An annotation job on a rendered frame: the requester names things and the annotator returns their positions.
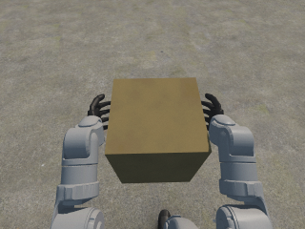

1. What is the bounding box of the robot left hand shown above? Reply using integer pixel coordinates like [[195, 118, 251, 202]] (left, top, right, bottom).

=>
[[87, 94, 111, 130]]

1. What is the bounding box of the robot right hand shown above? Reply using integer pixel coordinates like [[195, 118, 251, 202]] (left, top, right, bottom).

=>
[[201, 93, 224, 131]]

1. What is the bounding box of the left robot forearm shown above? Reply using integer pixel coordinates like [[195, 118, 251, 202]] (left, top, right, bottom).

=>
[[50, 115, 105, 229]]

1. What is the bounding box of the carton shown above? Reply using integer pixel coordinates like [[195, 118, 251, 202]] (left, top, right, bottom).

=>
[[104, 77, 212, 184]]

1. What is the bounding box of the robot left upper arm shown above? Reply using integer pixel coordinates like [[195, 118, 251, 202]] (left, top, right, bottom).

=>
[[51, 207, 105, 229]]

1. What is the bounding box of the robot right thigh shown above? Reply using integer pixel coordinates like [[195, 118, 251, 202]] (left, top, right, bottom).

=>
[[164, 217, 198, 229]]

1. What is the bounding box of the robot right upper arm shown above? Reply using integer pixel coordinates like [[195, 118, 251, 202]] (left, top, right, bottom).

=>
[[215, 204, 273, 229]]

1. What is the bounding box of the right robot forearm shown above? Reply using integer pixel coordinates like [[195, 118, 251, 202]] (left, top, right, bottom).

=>
[[209, 114, 274, 229]]

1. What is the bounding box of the right robot shin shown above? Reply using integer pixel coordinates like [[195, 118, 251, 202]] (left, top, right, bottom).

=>
[[163, 215, 181, 229]]

